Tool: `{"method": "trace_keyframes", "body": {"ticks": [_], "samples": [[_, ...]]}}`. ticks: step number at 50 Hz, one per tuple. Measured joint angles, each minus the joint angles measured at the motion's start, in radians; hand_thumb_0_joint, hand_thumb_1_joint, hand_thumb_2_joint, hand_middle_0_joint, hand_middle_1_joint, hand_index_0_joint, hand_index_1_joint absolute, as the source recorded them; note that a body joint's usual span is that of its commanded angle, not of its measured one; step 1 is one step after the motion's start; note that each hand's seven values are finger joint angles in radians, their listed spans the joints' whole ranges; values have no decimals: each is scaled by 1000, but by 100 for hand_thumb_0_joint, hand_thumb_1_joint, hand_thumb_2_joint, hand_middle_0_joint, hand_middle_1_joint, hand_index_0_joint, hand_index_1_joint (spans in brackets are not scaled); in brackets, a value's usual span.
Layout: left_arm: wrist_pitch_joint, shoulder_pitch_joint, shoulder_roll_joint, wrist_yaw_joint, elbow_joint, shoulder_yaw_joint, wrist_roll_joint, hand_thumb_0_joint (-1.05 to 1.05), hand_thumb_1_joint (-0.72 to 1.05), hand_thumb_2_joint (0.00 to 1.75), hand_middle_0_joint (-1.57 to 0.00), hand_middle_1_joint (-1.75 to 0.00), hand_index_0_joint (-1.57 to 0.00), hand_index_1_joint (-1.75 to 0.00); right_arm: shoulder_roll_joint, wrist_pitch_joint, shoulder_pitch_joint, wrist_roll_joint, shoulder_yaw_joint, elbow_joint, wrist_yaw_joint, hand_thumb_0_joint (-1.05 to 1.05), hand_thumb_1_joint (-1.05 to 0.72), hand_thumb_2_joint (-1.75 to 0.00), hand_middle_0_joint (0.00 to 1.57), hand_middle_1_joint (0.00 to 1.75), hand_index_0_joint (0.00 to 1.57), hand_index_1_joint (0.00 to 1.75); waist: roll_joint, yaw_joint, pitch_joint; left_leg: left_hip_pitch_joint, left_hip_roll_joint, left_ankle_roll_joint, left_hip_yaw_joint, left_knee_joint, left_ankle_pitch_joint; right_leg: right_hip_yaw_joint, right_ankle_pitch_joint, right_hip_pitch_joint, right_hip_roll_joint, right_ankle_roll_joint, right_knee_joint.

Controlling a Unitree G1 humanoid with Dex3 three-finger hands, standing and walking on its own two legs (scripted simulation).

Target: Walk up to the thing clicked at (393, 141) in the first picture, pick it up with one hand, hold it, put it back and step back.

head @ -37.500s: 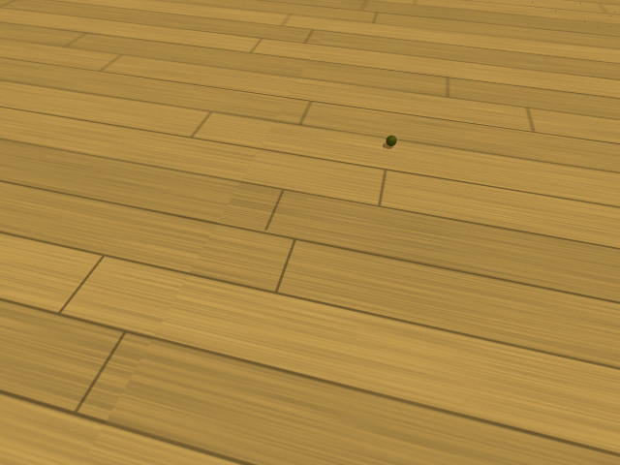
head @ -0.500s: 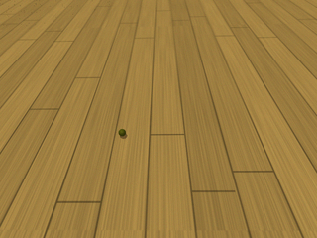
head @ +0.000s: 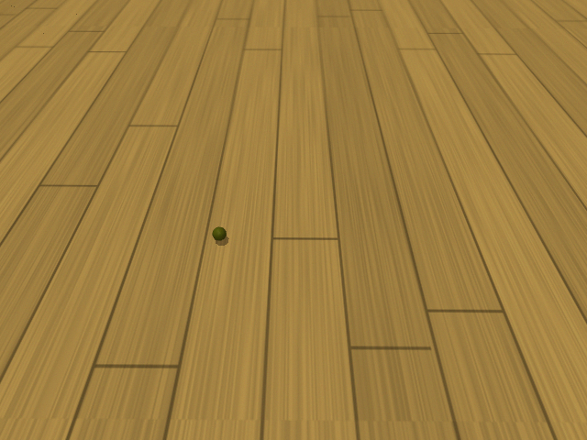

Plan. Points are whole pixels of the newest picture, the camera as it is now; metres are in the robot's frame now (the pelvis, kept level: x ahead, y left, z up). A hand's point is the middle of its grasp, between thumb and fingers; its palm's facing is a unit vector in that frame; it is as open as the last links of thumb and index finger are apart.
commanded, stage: step back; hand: left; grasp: from above
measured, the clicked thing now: (219, 233) +1.01 +0.32 -0.73
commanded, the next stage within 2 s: stand in 0.22 s
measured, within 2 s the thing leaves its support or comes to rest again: neither
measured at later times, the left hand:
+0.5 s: hand out of the picture +0.12 +0.25 -0.13, palm faces +0.01 -0.95 -0.32, open 7.4 cm
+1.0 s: hand out of the picture +0.07 +0.25 -0.13, palm faces +0.01 -0.94 -0.35, open 7.4 cm
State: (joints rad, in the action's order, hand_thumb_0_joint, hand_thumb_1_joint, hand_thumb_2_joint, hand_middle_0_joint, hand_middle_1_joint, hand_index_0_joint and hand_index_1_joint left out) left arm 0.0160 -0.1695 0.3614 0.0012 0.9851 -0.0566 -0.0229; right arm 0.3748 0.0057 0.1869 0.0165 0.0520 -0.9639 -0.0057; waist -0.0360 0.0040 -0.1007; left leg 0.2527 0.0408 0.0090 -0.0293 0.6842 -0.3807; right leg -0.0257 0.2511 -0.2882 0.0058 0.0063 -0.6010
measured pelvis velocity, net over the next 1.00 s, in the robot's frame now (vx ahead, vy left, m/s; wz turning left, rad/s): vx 0.01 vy -0.01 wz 0.01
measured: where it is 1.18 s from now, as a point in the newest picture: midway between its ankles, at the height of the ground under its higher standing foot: outside the picture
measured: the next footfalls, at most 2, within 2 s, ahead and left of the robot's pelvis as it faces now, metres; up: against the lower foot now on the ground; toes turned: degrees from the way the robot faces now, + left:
none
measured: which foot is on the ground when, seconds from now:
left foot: down 0.00-1.00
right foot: down 0.00-1.00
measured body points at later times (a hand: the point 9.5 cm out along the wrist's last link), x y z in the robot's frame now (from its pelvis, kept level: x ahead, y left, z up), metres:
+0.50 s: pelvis +0.02 +0.00 +0.02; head +0.03 +0.01 +0.47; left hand +0.12 +0.30 -0.11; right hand +0.11 -0.29 -0.11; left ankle -0.01 +0.13 -0.72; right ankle +0.04 -0.13 -0.72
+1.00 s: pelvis +0.01 -0.01 +0.02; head +0.02 -0.02 +0.47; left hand +0.07 +0.29 -0.11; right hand +0.09 -0.31 -0.12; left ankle -0.01 +0.13 -0.72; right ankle +0.04 -0.13 -0.72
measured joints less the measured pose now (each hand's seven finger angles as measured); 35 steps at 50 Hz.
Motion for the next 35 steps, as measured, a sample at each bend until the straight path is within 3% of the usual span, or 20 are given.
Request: {"method": "trace_keyframes", "body": {"ticks": [2, 4, 7, 10, 15, 35], "samples": [[-1, 8, -11, 3, 2, 10, -5, 1, 90, 90, -20, -30, -20, -30, -4, 9, -11, -3, -3, -11, -5, 1, -90, -90, 20, 30, 21, 30, 6, -16, 14, 23, -32, 0, -14, 60, -82, 11, 16, -14, 9, -6, -13], [-5, 19, -19, 3, 5, 16, -5, 1, 90, 90, -21, -30, -20, -30, -4, 5, -20, -5, -8, -21, -2, 1, -90, -90, 20, 30, 21, 30, 15, -21, 20, 20, -50, -5, -6, 55, -97, 20, 21, -21, 22, -5, -14], [-7, 50, -29, 2, 10, 20, -1, 1, 90, 90, -21, -30, -21, -30, 4, -10, -20, -3, -10, -37, 0, 1, -90, -90, 20, 30, 21, 30, 3, -9, 27, -16, -39, -11, -3, -69, 42, 0, 29, -30, 30, 6, -20], [-11, 87, -22, 0, 13, 16, 11, 1, 90, 90, -21, -30, -21, -30, -12, -13, -28, 5, -14, -68, -2, 1, -90, -90, 20, 30, 21, 30, 31, -19, 17, -33, -55, -5, 7, -93, 35, 11, 32, -28, 46, 13, -21], [-9, 111, -7, 4, 49, 24, 23, 1, 90, 90, -21, -30, -20, -30, -30, -21, -49, 4, -34, -100, 8, 1, -90, -90, 20, 30, 21, 30, 43, -13, 19, -70, -41, -2, 6, -147, 52, 6, -5, 22, 32, 14, 62], [-7, 99, -18, 10, 165, 48, 15, 1, 90, 90, -20, -30, -20, -30, -26, -30, -107, -5, -45, -151, 10, 1, -90, -90, 20, 30, 21, 30, 30, -17, 43, -187, -31, 11, -2, -345, 153, -5, -95, 138, 23, 7, 248]]}}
